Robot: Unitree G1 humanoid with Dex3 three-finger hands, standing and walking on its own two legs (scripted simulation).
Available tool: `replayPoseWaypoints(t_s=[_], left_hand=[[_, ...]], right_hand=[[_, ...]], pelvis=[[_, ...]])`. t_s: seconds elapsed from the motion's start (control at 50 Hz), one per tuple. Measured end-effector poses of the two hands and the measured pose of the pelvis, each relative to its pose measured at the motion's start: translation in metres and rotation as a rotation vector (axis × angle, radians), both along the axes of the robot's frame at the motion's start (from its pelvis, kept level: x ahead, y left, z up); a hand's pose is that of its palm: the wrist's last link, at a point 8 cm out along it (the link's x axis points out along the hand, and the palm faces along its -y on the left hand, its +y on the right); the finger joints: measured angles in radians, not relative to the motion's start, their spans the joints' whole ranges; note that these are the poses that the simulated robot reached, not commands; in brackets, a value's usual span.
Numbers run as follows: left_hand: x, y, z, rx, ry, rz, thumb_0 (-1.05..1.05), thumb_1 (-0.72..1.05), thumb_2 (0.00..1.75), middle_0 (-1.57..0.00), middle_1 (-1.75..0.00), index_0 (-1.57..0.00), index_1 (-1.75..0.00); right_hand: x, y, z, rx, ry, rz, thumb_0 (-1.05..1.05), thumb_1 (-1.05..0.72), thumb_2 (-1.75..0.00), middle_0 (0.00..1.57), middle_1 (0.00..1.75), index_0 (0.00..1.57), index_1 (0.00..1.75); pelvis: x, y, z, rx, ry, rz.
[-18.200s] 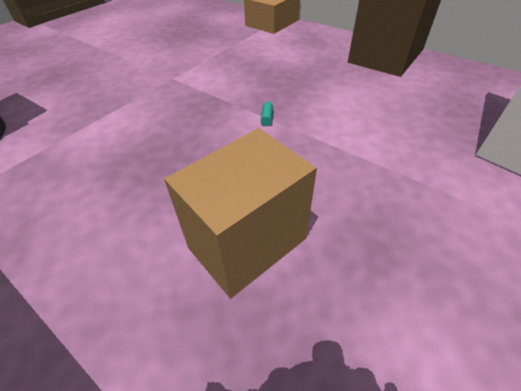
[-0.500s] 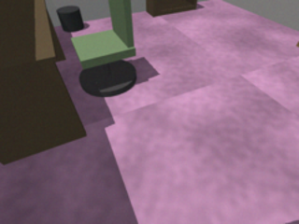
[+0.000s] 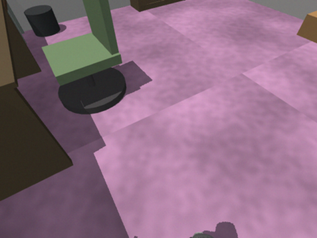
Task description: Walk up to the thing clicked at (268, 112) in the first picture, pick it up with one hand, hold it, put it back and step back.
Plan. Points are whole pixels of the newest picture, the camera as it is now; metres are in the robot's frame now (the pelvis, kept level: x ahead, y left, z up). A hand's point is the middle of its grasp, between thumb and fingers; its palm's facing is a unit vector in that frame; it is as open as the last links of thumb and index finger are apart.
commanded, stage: walk up
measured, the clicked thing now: out of the picture +0.91 -1.34 -0.72
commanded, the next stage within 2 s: stand in 1.28 s
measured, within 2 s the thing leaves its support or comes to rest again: neither
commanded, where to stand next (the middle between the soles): +0.20 -0.03 m, yaw +1 degrees
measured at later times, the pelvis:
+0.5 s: pelvis +0.14 -0.01 -0.01, yaw +1 degrees
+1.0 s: pelvis +0.15 -0.03 +0.01, yaw +1 degrees
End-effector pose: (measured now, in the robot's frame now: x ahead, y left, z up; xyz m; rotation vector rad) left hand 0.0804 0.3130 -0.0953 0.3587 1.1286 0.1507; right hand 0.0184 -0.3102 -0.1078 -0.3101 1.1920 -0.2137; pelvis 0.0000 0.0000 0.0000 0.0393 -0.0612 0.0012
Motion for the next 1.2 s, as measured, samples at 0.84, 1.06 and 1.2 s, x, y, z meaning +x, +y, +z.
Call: replayPoseWaypoints(t_s=[0.84, 1.06, 1.2], left_hand=[[0.101, -0.029, -0.010, 0.047, 0.097, 0.110, 0.01, 0.90, 0.90, -0.21, -0.30, -0.21, -0.30], [0.131, -0.032, 0.004, 0.055, 0.047, 0.079, 0.01, 0.90, 0.90, -0.21, -0.30, -0.20, -0.30], [0.160, -0.036, -0.001, 0.011, 0.012, 0.045, 0.01, 0.90, 0.90, -0.21, -0.30, -0.20, -0.30]], right_hand=[[0.270, -0.002, 0.000, 0.047, -0.148, 0.106, 0.01, -0.91, -0.89, 0.20, 0.30, 0.21, 0.30], [0.235, -0.014, -0.006, 0.056, -0.035, 0.042, 0.01, -0.91, -0.89, 0.20, 0.30, 0.21, 0.30], [0.205, -0.014, 0.001, 0.028, 0.037, -0.003, 0.01, -0.91, -0.89, 0.20, 0.30, 0.21, 0.30]], pelvis=[[0.151, -0.029, 0.000, -0.052, 0.015, 0.011], [0.152, -0.030, 0.009, -0.044, -0.001, 0.007], [0.152, -0.024, 0.013, -0.049, 0.002, 0.003]])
